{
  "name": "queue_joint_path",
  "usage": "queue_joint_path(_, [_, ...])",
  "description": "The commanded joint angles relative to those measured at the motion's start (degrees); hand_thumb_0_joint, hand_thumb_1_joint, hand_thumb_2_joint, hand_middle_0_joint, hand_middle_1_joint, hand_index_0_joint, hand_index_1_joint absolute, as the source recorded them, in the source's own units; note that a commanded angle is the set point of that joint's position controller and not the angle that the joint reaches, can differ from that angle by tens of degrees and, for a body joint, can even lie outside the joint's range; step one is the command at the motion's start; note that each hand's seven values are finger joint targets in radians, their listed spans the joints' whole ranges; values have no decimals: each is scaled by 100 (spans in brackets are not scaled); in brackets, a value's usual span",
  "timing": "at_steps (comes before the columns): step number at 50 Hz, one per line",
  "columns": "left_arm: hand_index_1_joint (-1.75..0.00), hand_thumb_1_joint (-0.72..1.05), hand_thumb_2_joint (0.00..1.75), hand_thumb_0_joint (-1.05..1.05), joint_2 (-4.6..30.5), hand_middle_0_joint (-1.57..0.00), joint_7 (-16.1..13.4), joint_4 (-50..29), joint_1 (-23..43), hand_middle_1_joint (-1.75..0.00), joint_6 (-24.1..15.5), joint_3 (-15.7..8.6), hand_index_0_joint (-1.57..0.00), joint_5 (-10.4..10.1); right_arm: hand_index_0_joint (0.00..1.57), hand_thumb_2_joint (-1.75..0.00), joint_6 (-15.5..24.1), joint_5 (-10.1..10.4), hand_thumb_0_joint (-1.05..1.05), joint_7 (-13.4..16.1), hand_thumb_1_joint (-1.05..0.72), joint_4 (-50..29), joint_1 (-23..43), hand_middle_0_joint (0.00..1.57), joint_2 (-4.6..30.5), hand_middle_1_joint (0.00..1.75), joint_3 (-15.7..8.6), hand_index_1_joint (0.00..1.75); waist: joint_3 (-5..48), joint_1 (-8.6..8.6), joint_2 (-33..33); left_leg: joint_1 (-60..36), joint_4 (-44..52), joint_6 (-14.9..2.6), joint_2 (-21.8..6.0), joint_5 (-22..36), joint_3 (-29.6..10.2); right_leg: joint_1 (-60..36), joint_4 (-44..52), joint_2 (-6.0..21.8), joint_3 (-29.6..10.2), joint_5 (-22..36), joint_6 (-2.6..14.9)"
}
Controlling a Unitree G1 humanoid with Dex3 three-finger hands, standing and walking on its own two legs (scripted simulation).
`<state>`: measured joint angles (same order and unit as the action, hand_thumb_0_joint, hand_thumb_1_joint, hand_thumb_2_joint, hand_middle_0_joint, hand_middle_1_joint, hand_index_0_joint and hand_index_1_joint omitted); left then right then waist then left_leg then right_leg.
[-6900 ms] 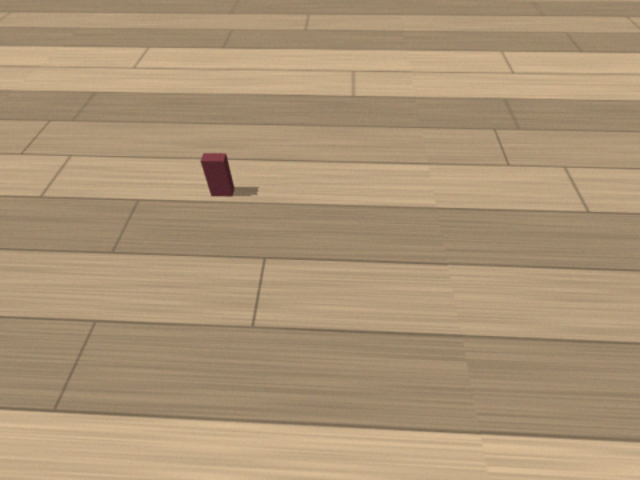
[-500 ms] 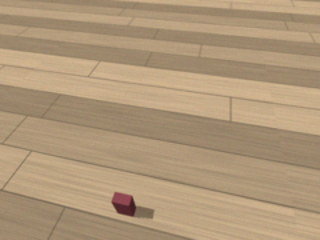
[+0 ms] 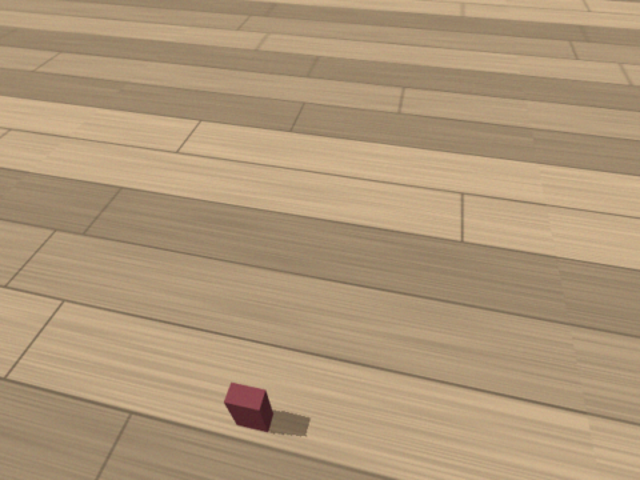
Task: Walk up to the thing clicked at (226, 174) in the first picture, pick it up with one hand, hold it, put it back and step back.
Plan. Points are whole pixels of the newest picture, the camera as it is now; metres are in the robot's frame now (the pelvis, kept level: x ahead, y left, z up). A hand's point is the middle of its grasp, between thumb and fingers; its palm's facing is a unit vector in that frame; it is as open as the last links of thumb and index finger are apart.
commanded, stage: stand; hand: left
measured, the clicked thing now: (250, 408) +0.43 +0.22 -0.68
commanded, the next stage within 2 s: go down in 0.46 s
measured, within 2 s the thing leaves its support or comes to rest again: neither
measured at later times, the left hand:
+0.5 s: hand out of the picture +0.08 +0.25 -0.16, palm faces -0.03 -0.94 -0.35, open 7.4 cm
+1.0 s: hand out of the picture +0.16 +0.27 -0.17, palm faces +0.04 -0.94 -0.35, open 15.2 cm
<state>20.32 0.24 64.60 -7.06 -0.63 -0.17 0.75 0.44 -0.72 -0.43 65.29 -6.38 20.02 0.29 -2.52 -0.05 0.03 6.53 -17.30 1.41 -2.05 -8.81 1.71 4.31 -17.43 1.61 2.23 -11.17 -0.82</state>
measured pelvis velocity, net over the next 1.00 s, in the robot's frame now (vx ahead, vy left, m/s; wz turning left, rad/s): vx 0.00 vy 0.01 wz -0.01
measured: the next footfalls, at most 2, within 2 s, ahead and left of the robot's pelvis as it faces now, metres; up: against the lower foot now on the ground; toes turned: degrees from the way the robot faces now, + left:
none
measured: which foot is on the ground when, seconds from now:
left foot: down 0.00-1.00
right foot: down 0.00-1.00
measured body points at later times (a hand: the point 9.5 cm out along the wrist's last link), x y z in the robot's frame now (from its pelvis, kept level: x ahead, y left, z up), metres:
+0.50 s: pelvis +0.00 +0.00 +0.00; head +0.01 +0.00 +0.45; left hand +0.08 +0.30 -0.13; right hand +0.08 -0.30 -0.13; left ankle +0.01 +0.13 -0.75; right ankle -0.02 -0.13 -0.75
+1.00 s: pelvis +0.00 +0.01 -0.03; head +0.07 +0.01 +0.41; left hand +0.16 +0.32 -0.15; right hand +0.10 -0.26 -0.15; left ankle +0.01 +0.13 -0.75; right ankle -0.02 -0.13 -0.75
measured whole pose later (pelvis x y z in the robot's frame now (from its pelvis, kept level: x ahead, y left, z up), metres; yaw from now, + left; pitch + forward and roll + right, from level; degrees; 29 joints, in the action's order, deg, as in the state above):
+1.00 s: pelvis +0.00 +0.01 -0.03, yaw -1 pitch +10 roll +0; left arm 19.8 2.7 48.6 -3.5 6.5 -12.4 3.9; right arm 3.0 1.5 1.4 39.7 -15.3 14.0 -1.5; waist 2.2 -2.3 -0.1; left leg 31.2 -41.4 0.9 -2.7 -19.7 1.6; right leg 28.7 -40.8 1.8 1.4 -21.6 -1.0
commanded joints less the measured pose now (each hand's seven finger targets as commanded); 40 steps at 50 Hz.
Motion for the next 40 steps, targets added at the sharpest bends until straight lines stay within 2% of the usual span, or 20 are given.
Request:
queue_joint_path(1, [-30,90,90,0,1257,-20,-71,-332,218,-30,-102,-222,-20,-16,20,-90,125,19,0,79,-90,-334,279,20,1223,30,-224,30,350,4,-22,-168,203,-193,-634,883,-542,117,280,667,-464,795,166])
queue_joint_path(7, [-30,90,90,0,1259,-20,-63,-312,151,-30,-104,-223,-20,-20,20,-90,119,20,0,72,-90,-323,240,20,1230,30,-223,30,360,-5,-4,-224,200,-195,-606,745,-506,168,323,673,-494,711,162])
queue_joint_path(14, [-30,90,90,0,1263,-20,-75,-340,196,-30,-105,-220,-20,-21,20,-90,120,19,0,80,-90,-334,257,20,1222,30,-229,30,414,-24,-5,-225,156,-179,-627,937,-508,108,273,677,-502,885,187])
queue_joint_path(17, [-30,90,90,0,1246,-20,-70,-338,154,-30,-105,-212,-20,-21,20,-90,126,21,0,83,-90,-327,284,20,1254,30,-227,30,423,19,91,-230,146,-193,-634,936,-504,54,276,685,-500,909,168])
queue_joint_path(27, [-30,90,90,0,1252,-20,-80,-351,185,-30,-109,-226,-20,-13,20,-90,118,16,0,81,-90,-349,262,20,1247,30,-238,30,462,-3,-19,-290,132,-201,-652,948,-485,47,281,692,-488,938,178])
queue_joint_path(28, [-22,82,82,0,1249,-12,-81,-343,203,-22,-106,-226,-12,-18,20,-90,115,15,0,81,-92,-349,261,20,1237,29,-232,29,453,-8,-5,-244,137,-207,-631,964,-486,41,274,700,-492,989,179])
queue_joint_path(29, [-14,74,74,0,239,-4,-165,-2353,2213,-14,-625,-228,-4,-313,20,-92,383,416,0,197,-100,-1951,52,20,256,30,-29,30,-116,-666,321,474,-196,-183,238,-22,206,1355,-72,-89,-130,502,134])
queue_joint_path(30, [-6,66,66,0,611,0,-202,-2000,2719,-6,-551,-386,-2,-289,20,-93,359,422,0,252,-99,-1656,-246,20,438,30,-65,30,138,-461,60,455,-273,-207,244,-116,178,1045,-95,-64,-67,328,115])
queue_joint_path(31, [-3,58,58,0,1186,-1,-210,-1060,1691,-3,-355,-750,-2,-135,20,-93,302,436,0,313,-100,-1648,-481,20,656,30,-205,30,75,-332,-181,559,-341,-207,204,-101,155,1065,-145,-123,5,216,136])
queue_joint_path(32, [-2,50,50,0,1194,-1,-121,-559,1439,-2,-227,-832,-2,-27,20,-93,278,386,0,306,-100,-1752,-537,20,651,30,-280,30,272,-292,-359,737,-596,-225,231,-53,128,1159,-322,-130,15,191,142])
queue_joint_path(33, [-3,42,42,0,1402,-1,-46,-618,1744,-3,-192,-969,-2,74,20,-93,289,364,0,318,-100,-1908,-586,20,634,30,-317,30,481,-216,-297,866,-794,-235,223,73,98,1252,-529,-131,20,305,155])
queue_joint_path(34, [-2,34,34,0,1488,-1,-2,-662,1729,-2,-214,-1117,-2,182,20,-93,322,291,0,335,-99,-2057,-628,20,623,30,-415,30,923,-148,-318,845,-967,-230,229,235,87,1193,-726,-105,-22,513,143])
queue_joint_path(35, [-2,26,26,0,1442,-2,51,-513,1264,-2,-156,-1218,-2,337,20,-92,332,219,0,319,-98,-2106,-805,20,587,30,-482,30,1261,-49,-160,940,-1165,-211,269,418,86,1141,-955,-78,-34,702,147])
queue_joint_path(36, [-3,19,19,0,1320,-3,87,-488,801,-4,-88,-1323,-3,382,20,-92,345,184,0,276,-96,-2244,-886,20,549,30,-512,30,1455,94,42,1052,-1290,-177,298,563,73,1110,-1132,-86,-38,765,180])
queue_joint_path(37, [-4,14,18,0,1400,-3,106,-725,668,-4,-38,-1428,-3,413,20,-92,356,192,0,261,-96,-2427,-840,20,553,30,-536,30,1641,200,293,1057,-1352,-141,326,667,91,1063,-1222,-89,-53,803,205])
queue_joint_path(40, [-3,-1,13,0,1176,-4,126,-1075,568,-4,254,-1412,-5,399,20,-90,362,244,0,247,-92,-2790,-765,20,478,30,-541,30,1461,66,147,1248,-1409,-153,305,663,49,1218,-1259,-129,-15,762,188])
